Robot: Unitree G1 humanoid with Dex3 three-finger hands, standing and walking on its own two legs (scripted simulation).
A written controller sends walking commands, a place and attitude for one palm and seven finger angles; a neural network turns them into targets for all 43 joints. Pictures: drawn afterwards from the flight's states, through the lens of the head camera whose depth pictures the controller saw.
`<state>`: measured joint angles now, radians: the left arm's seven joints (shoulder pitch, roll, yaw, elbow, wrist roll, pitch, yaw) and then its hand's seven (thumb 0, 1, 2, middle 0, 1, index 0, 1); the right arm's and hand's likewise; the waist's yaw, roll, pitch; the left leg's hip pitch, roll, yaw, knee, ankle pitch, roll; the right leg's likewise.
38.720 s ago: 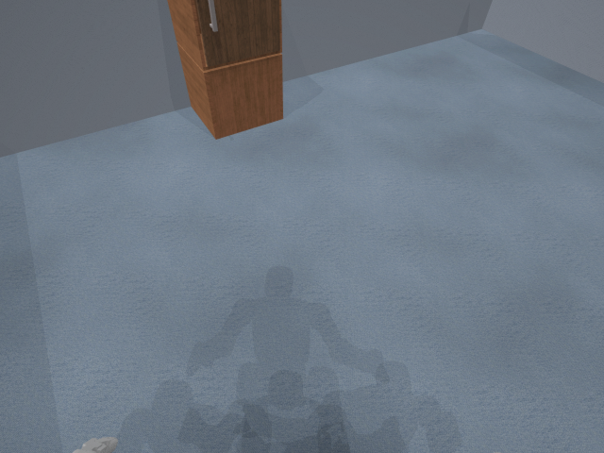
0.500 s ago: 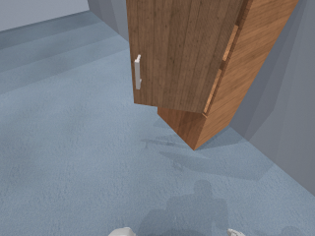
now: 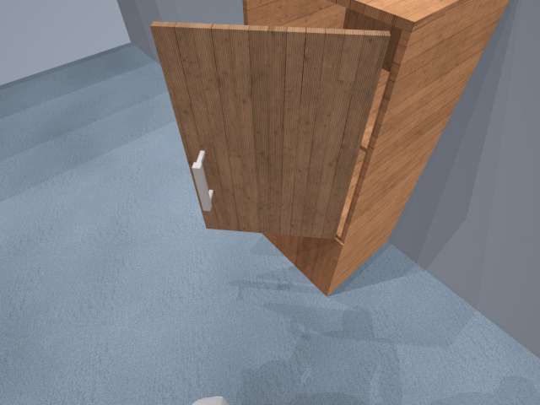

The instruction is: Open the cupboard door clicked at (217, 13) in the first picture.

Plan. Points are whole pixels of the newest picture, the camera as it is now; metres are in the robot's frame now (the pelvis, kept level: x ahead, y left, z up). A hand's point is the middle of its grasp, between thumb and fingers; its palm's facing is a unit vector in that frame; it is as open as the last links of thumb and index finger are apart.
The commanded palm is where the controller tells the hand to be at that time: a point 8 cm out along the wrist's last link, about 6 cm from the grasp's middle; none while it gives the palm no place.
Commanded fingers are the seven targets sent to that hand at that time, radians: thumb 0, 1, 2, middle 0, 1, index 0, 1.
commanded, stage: come to a stop and stand still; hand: left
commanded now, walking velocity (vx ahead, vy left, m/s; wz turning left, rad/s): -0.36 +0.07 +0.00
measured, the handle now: (204, 182) +0.60 +0.19 -0.11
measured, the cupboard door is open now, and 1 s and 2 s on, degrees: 43 43 43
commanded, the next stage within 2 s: none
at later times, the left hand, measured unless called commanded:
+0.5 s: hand out of the picture +0.06 +0.19 -0.18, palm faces +0.02 -0.96 -0.29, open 7.4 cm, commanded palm none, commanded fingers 0.00 0.90 0.90 -0.20 -0.30 -0.20 -0.30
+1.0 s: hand out of the picture -0.01 +0.21 -0.19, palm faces +0.04 -0.98 -0.19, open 7.4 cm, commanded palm none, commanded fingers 0.00 0.90 0.90 -0.20 -0.30 -0.20 -0.30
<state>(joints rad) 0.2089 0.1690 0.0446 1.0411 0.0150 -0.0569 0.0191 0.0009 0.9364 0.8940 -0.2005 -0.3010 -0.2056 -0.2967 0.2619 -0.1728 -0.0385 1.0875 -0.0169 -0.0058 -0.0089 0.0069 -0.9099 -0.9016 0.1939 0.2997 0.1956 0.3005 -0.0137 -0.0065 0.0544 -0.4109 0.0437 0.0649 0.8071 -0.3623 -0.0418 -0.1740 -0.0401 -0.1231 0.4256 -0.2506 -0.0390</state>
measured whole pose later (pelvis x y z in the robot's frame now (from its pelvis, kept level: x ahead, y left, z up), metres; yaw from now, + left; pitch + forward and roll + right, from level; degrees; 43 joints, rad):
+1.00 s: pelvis -0.02 +0.02 -0.01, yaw +0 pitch -2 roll -1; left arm 0.34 0.19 0.01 0.98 0.03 0.02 0.04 0.01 0.91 0.89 -0.20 -0.30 -0.20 -0.30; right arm 0.26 -0.16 -0.03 0.97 -0.02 0.02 -0.01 0.00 -0.92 -0.90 0.20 0.30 0.20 0.30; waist 0.00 -0.02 -0.01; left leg -0.28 -0.04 0.07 0.49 -0.18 0.08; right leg -0.20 -0.03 -0.05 0.49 -0.25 0.02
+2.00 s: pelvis -0.12 +0.06 -0.03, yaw -2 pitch -3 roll -2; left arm 0.30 0.20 0.07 1.06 0.02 0.07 0.04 0.01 0.90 0.89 -0.20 -0.30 -0.21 -0.30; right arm 0.34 -0.16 -0.07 1.03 -0.03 0.00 -0.03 0.00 -0.90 -0.90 0.20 0.30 0.20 0.30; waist -0.03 -0.05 0.01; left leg -0.37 -0.04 0.03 0.70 -0.29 0.07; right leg -0.46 -0.04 0.04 0.78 -0.32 0.01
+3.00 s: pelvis -0.15 +0.08 +0.00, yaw -5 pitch -2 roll +0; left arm 0.34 0.15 0.00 1.11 0.02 0.00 0.04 0.00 0.91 0.89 -0.20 -0.30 -0.20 -0.30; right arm 0.24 -0.15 -0.02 1.13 -0.01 0.00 -0.03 0.01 -0.93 -0.90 0.20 0.30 0.20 0.30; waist -0.01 -0.02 0.03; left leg -0.24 -0.02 0.08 0.38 -0.11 0.04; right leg -0.05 -0.04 -0.02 0.40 -0.32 0.02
